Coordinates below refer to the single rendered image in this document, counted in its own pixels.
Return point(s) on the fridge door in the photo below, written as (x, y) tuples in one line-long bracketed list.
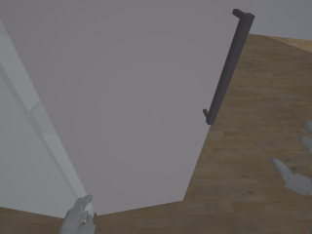
[(125, 83)]

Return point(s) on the robot right hand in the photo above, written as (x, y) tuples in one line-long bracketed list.
[(298, 183)]

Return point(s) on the handle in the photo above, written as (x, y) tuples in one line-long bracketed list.
[(242, 31)]

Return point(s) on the robot left hand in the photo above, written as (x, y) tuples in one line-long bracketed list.
[(72, 223)]

